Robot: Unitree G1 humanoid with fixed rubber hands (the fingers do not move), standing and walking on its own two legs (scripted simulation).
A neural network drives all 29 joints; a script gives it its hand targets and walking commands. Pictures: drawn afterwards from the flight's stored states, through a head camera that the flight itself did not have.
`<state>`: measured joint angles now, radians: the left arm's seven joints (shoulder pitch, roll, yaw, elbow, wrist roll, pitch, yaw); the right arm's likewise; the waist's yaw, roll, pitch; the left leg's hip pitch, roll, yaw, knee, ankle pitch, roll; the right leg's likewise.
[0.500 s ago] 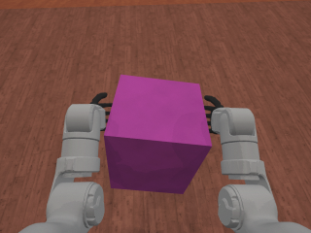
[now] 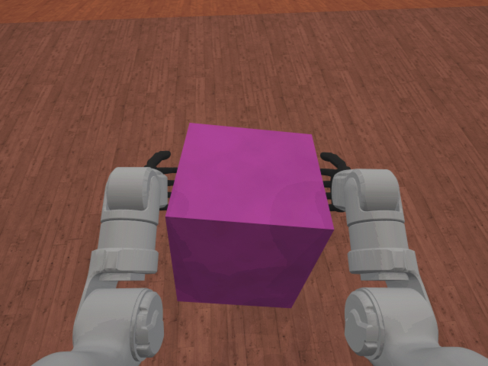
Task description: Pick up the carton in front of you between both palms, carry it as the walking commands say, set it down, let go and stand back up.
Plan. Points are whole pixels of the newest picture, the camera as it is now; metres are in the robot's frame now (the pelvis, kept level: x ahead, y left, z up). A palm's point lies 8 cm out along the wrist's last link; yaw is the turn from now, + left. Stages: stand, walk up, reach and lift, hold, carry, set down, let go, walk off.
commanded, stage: carry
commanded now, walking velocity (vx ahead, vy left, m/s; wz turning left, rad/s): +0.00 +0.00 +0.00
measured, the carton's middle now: (242, 219) +0.35 +0.00 +0.06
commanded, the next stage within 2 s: none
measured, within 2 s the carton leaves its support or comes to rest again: neither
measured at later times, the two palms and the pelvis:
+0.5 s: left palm (152, 192) +0.34 +0.14 +0.14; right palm (343, 193) +0.34 -0.16 +0.13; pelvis -0.01 -0.01 +0.00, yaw +0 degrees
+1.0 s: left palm (161, 191) +0.34 +0.13 +0.14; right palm (350, 191) +0.34 -0.17 +0.13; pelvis -0.01 -0.02 +0.00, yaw +0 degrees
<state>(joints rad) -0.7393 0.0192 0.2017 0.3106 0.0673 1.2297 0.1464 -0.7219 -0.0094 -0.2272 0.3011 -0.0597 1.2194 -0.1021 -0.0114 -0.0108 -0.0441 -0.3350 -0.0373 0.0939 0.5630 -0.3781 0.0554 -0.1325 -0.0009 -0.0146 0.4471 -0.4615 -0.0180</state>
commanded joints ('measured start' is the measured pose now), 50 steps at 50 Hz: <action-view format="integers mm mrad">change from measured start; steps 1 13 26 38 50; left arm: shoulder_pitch -725 -753 -806 -749 -757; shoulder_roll -1162 -1138 -1153 -1128 -1119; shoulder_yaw -485 -493 -468 -467 -480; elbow -137 -147 -156 -143 -154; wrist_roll -450 -450 -469 -441 -438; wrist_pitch -32 -25 -42 -29 -20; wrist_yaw -255 -268 -255 -263 -262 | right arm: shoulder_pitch -739 -697 -787 -703 -688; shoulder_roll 1102 1101 1115 1119 1112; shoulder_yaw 506 475 517 503 514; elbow -122 -82 -135 -78 -67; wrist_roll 402 371 415 397 391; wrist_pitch -25 -16 -30 -25 -14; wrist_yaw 222 226 212 228 216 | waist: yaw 12 17 26 12 21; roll -34 -11 -72 -27 -29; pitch -366 -322 -411 -302 -401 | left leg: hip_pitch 216 184 209 179 216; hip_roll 130 127 134 112 138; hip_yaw -141 -154 -147 -134 -144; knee -50 -91 -27 -51 -27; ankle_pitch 237 161 294 109 248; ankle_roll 50 37 57 20 39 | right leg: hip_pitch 29 -7 46 -45 38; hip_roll -122 -108 -115 -135 -110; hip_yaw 69 67 75 125 78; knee -43 -67 -9 -144 -46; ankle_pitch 286 174 357 121 331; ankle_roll -21 -16 -28 -44 -33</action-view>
